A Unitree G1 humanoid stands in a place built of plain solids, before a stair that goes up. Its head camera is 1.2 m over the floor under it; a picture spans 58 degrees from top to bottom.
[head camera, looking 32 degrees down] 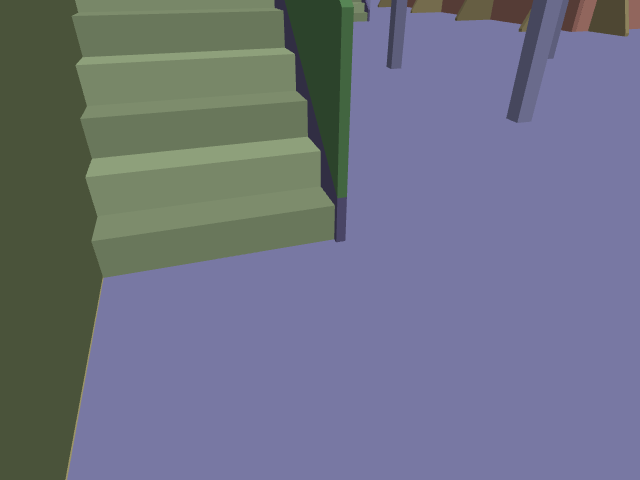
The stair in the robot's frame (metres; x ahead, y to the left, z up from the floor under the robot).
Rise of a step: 0.20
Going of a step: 0.24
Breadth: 1.12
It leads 17 degrees to the left of straight ahead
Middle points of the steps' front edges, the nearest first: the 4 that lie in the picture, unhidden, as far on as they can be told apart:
1.76 0.46 0.20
1.99 0.53 0.40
2.21 0.60 0.60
2.44 0.67 0.80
